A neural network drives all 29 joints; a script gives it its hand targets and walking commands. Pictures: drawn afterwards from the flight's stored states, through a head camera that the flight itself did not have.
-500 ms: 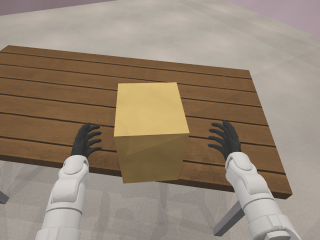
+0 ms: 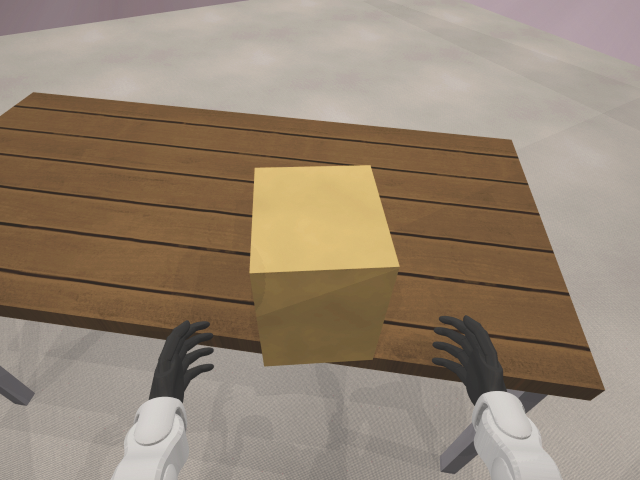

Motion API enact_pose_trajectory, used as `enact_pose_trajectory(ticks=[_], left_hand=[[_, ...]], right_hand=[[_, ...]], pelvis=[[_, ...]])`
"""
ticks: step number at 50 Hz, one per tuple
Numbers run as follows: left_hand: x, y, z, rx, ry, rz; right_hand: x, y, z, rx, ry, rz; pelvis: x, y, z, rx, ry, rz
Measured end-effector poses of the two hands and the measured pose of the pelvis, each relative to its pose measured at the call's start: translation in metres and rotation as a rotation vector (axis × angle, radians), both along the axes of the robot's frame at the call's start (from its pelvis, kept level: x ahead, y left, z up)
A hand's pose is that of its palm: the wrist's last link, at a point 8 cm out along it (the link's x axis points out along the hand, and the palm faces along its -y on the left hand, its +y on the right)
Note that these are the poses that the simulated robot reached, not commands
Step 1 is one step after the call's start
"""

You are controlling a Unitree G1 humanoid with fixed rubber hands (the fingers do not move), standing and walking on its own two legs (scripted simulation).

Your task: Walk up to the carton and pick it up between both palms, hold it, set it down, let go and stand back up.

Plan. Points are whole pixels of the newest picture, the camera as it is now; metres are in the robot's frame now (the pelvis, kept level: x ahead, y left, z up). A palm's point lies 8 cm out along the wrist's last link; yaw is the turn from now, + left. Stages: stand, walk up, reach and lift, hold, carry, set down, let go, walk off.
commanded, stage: set down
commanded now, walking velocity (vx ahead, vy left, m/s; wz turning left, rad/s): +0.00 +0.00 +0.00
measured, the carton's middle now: (316, 267) +0.43 +0.04 +0.02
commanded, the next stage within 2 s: let go in 1.46 s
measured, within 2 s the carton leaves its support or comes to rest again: neither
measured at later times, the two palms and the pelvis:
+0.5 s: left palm (177, 441) +0.20 +0.20 -0.04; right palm (511, 438) +0.21 -0.20 -0.02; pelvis +0.01 +0.01 +0.00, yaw -1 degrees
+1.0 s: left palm (171, 437) +0.21 +0.21 -0.06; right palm (504, 428) +0.23 -0.21 -0.04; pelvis +0.05 +0.00 +0.00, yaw -1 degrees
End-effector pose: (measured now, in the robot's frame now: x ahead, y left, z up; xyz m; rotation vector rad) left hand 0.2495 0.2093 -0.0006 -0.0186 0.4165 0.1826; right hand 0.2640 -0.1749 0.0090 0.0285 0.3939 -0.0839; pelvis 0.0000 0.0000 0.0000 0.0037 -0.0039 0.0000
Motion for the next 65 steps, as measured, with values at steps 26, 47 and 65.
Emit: enact_pose_trajectory(ticks=[26,47,65], left_hand=[[-0.051,-0.015,-0.037,0.03,0.083,-0.04],[-0.031,0.003,-0.051,0.088,0.132,-0.065],[-0.077,0.025,-0.075,0.147,0.411,-0.089]], right_hand=[[-0.061,-0.029,-0.03,-0.066,0.077,-0.019],[-0.038,-0.031,-0.036,-0.105,0.085,0.025],[-0.095,-0.026,-0.099,-0.07,0.346,0.041]], pelvis=[[0.013,0.006,0.002,-0.011,0.006,-0.022],[0.04,-0.006,-0.001,0.001,-0.007,-0.019],[0.042,0.004,0.001,-0.004,0.019,-0.014]])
